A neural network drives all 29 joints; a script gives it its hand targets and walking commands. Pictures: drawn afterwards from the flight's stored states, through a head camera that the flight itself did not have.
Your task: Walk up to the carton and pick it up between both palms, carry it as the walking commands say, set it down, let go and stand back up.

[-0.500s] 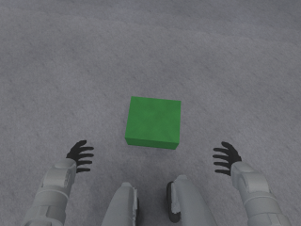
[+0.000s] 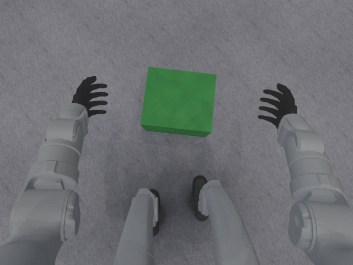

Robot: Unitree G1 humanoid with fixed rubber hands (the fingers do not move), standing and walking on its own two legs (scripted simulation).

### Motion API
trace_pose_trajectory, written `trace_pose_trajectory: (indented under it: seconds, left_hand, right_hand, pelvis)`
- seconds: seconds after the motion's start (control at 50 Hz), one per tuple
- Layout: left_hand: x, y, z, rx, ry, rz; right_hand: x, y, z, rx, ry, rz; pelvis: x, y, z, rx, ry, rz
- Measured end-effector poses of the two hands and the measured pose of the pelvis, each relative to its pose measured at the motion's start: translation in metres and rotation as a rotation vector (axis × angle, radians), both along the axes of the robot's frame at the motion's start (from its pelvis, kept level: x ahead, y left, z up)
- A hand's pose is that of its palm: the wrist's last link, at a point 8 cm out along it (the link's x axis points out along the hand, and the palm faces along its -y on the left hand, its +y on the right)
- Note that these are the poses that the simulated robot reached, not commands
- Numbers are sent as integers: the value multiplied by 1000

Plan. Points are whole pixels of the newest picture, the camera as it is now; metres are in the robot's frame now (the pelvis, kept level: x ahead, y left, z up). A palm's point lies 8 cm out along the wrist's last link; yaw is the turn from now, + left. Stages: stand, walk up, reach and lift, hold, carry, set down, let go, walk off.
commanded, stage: reach and lift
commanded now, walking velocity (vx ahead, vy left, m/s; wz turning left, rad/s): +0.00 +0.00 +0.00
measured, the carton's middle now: (178, 104) +0.57 -0.03 -0.60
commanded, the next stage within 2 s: none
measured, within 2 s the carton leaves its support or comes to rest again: neither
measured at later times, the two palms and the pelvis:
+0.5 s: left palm (88, 57) +0.57 +0.20 -0.12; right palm (279, 67) +0.52 -0.26 -0.12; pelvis -0.01 +0.00 -0.03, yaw +0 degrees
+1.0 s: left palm (106, 72) +0.58 +0.19 -0.24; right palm (258, 79) +0.53 -0.26 -0.23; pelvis -0.02 +0.00 -0.10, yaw +1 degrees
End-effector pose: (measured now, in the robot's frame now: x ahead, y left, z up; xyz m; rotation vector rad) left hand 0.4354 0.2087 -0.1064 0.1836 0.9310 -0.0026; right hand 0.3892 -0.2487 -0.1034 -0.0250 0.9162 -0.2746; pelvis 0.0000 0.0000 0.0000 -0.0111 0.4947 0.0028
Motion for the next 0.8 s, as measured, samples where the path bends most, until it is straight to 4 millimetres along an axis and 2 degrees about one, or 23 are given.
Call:
trace_pose_trajectory:
  seconds: [0.24, 0.56, 0.66, 0.72, 0.8]
  left_hand:
    - [77, -10, -6, -31, -156, -8]
    - [143, -9, -19, -85, -244, 34]
    - [155, -14, -27, -95, -266, 17]
    - [155, -18, -36, -102, -272, 13]
    - [150, -20, -58, -105, -243, 18]
  right_hand:
    - [60, -17, -3, -10, -166, -37]
    - [141, -8, -18, 15, -268, -21]
    - [151, -3, -30, 25, -277, -18]
    - [149, -3, -42, 21, -269, -20]
    - [142, -5, -60, 18, -249, -33]
  pelvis:
    - [1, 0, -15, 0, 146, 6]
    - [-7, 1, -32, -2, 273, 8]
    - [-4, 1, -36, -5, 317, 12]
    - [-2, 1, -39, -6, 336, 15]
    - [-3, 0, -47, -6, 355, 18]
